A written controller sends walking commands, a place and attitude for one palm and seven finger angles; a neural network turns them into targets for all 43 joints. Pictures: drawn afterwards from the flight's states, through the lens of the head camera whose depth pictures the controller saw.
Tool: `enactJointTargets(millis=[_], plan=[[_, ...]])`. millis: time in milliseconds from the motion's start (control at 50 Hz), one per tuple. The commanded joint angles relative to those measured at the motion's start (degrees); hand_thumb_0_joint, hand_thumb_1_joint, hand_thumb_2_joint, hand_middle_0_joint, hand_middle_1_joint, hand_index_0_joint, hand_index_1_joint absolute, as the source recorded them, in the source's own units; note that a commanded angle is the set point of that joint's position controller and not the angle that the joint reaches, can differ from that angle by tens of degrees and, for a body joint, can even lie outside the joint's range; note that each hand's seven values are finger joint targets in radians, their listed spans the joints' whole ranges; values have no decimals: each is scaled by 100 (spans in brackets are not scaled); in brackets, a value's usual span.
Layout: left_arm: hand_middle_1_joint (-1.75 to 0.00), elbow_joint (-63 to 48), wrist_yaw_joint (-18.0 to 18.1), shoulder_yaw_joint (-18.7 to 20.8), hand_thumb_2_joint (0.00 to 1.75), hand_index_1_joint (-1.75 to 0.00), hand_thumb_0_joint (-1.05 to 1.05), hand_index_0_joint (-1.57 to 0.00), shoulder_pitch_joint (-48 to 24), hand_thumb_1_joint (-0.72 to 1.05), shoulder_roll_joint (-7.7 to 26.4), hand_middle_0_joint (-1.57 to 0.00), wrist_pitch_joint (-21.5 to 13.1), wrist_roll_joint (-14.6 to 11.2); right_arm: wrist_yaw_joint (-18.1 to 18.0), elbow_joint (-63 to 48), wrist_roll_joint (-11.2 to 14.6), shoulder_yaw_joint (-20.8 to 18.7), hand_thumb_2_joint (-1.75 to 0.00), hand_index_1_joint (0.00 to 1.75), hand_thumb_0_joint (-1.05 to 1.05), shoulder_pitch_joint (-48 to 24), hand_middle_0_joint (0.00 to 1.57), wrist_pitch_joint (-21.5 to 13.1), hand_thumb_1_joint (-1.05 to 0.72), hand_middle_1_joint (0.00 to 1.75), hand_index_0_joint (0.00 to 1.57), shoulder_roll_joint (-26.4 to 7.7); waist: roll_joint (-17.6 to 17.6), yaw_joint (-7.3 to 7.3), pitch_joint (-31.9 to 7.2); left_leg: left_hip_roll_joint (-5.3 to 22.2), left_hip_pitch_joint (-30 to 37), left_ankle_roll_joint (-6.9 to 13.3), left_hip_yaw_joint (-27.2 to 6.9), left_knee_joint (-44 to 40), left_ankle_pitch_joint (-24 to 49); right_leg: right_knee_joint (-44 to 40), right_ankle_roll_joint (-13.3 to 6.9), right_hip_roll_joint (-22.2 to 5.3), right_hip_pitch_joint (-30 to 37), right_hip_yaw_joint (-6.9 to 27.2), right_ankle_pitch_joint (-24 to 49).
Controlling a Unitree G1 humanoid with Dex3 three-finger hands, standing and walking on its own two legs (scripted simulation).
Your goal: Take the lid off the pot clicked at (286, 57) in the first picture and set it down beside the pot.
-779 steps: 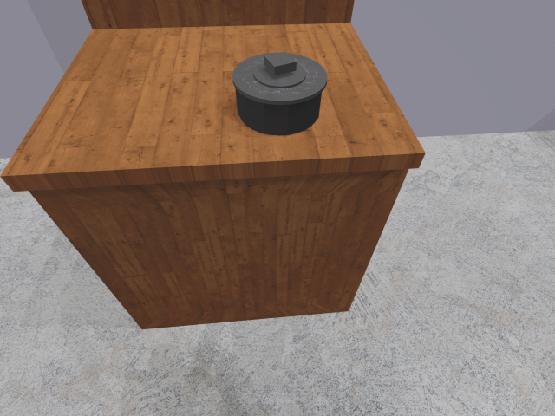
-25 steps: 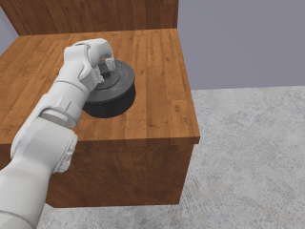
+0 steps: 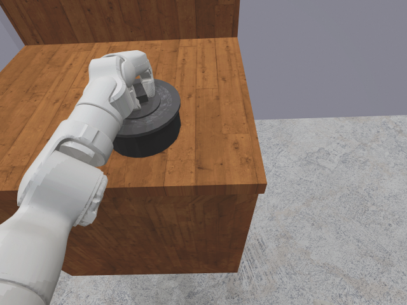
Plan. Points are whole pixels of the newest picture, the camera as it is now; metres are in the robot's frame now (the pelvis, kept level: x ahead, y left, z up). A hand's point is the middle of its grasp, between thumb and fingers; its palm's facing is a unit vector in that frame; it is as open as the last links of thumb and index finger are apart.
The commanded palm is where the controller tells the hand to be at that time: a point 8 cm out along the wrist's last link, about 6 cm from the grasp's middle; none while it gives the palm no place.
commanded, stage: close the fingers and squeeze the knob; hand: left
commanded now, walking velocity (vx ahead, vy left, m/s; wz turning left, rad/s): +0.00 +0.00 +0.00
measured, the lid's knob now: (134, 94) +0.50 +0.14 +0.16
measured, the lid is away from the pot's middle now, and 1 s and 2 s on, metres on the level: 0.00 0.01 0.02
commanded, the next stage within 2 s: lift the lid straight up in 0.26 s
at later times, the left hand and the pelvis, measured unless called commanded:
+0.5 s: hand (131, 95) +0.47 +0.13 +0.18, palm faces -0.35 -0.08 -0.93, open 7.1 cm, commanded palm +0.46 +0.13 +0.25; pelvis +0.00 +0.00 +0.00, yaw +0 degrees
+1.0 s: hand (121, 77) +0.47 +0.14 +0.22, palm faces -0.31 -0.10 -0.95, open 7.0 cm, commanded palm +0.46 +0.14 +0.29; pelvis +0.00 +0.00 +0.00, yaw +0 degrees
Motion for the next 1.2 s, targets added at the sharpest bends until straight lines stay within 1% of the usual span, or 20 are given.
enactJointTargets(millis=[0,40,80,180,200,300,360,420,480,540,600,660,760,820,860,880,960,1080,1100,1180], plan=[[-97,-1267,231,416,102,-103,0,-82,-3232,42,1080,-69,-70,81,-14,-671,-58,-270,-90,30,0,-147,20,-216,-90,30,20,-747,-422,-67,-2418,-180,1918,310,-91,173,2153,-224,-173,262,149,-112,2683],[-97,-1485,236,567,103,-104,0,-84,-3105,44,1261,-70,-107,129,5,-731,-61,-271,-90,30,0,-185,20,-235,-90,30,20,-718,-295,-6,-2677,-166,2088,313,-116,231,2482,-171,-153,252,249,-74,2818],[-98,-1162,189,310,104,-104,0,-85,-2944,46,961,-71,-59,116,-1,-687,-22,-255,-90,30,0,-198,20,-193,-90,30,20,-705,-484,-87,-2263,-169,1895,309,-64,198,2276,-229,-139,265,100,-105,2714],[-99,-1035,220,458,106,-106,0,-88,-3000,52,1224,-73,-11,109,-32,-663,-8,-226,-90,30,0,-205,20,-178,-90,30,20,-723,-592,-64,-2053,-195,1687,319,-46,98,1854,-278,-144,276,146,-106,2568],[-99,-1195,214,353,106,-106,0,-89,-3160,53,1055,-73,-33,54,-25,-652,-18,-255,-90,30,0,-169,20,-176,-90,30,20,-735,-532,-96,-2096,-189,1755,320,-49,108,1947,-285,-166,275,118,-130,2601],[-100,-1433,244,490,107,-107,0,-91,-3100,57,1206,-74,-78,111,-17,-713,-46,-263,-90,30,0,-224,20,-203,-90,30,20,-731,-350,-17,-2508,-163,1957,308,-83,175,2253,-216,-175,257,226,-94,2696],[-100,-1535,248,653,107,-107,0,-92,-3073,58,1430,-74,-86,140,-13,-731,-34,-264,-90,30,0,-246,20,-213,-90,30,20,-716,-420,2,-2558,-159,1985,315,-84,187,2222,-221,-146,257,287,-70,2700],[-100,-1589,251,452,107,-107,0,-93,-3397,58,1243,-74,-100,93,-29,-715,-12,-253,-90,30,0,-276,20,-252,-90,30,20,-698,-422,-86,-2372,-156,2004,325,-94,158,2171,-266,-152,280,121,-107,2595],[-100,-1479,275,706,107,-107,0,-93,-3517,59,1589,-75,-91,107,-64,-667,-18,-237,-90,30,0,-232,20,-330,-90,30,20,-702,-510,-31,-2369,-181,1965,333,-126,110,2030,-276,-150,280,209,-90,2581],[-100,-1930,286,650,107,-107,0,-93,-3810,59,1517,-75,-173,117,-51,-716,-32,-258,-90,30,0,-259,20,-433,-90,30,20,-675,-178,-20,-2753,-148,2305,309,-187,180,2501,-212,-158,263,206,-76,2703],[-100,-1555,242,571,107,-107,0,-93,-3477,59,1351,-75,-108,158,-30,-651,-51,-280,-90,30,0,-168,20,-439,-90,30,20,-686,-343,-22,-2546,-146,2183,306,-184,203,2572,-261,-172,285,130,-112,2677],[-100,-1108,218,612,107,-107,0,-93,-3503,59,1519,-75,15,196,-58,-597,-17,-227,-90,30,0,-195,20,-366,-90,30,20,-734,-632,-47,-2102,-184,1766,312,-84,70,1942,-304,-153,272,143,-107,2539],[-100,-1855,211,641,107,-107,0,-93,-3914,59,1537,-75,-114,179,-45,-720,-60,-265,-90,30,0,-248,20,-523,-90,30,20,-684,-163,-11,-2933,-157,2391,311,-190,234,2687,-215,-145,247,252,-39,2802],[-100,-1244,145,557,107,-107,0,-93,-3715,59,1440,-75,4,198,-46,-612,-33,-253,-90,30,0,-178,20,-453,-90,30,20,-702,-544,-76,-2327,-166,2000,309,-129,136,2190,-309,-145,271,99,-105,2518],[-100,-847,139,733,107,-107,0,-93,-3670,59,1799,-75,92,225,-99,-553,-15,-207,-90,30,0,-161,20,-395,-90,30,20,-775,-875,-55,-1979,-205,1542,328,-43,-15,1610,-373,-135,254,236,-88,2460],[-100,-826,131,620,107,-107,0,-93,-3829,59,1720,-75,102,233,-110,-567,-5,-186,-90,30,0,-202,20,-403,-90,30,20,-765,-848,-82,-1925,-221,1512,325,-46,-49,1517,-378,-138,250,206,-85,2431],[-100,-1448,156,500,107,-107,0,-93,-4282,59,1497,-75,-34,244,-85,-647,-44,-233,-90,30,0,-206,20,-541,-90,30,20,-698,-203,-79,-2634,-153,2204,295,-183,117,2266,-283,-159,247,117,-66,2501],[-100,-1126,113,710,107,-107,0,-93,-4192,59,1807,-75,28,310,-76,-605,-30,-229,-90,30,0,-170,20,-545,-90,30,20,-742,-456,-47,-2418,-173,1907,298,-126,47,1920,-319,-158,245,205,-66,2433],[-100,-1343,115,634,107,-107,0,-93,-4232,59,1689,-75,6,200,-68,-638,-35,-230,-90,30,0,-208,20,-540,-90,30,20,-778,-213,-28,-2523,-162,1991,280,-135,61,2219,-300,-197,226,243,-92,2565],[-100,-1383,73,490,107,-107,0,-93,-4249,59,1460,-75,45,281,-25,-650,-30,-244,-90,30,0,-192,20,-593,-90,30,20,-709,-275,-37,-2555,-127,2213,278,-199,122,2535,-289,-158,252,79,-96,2514]])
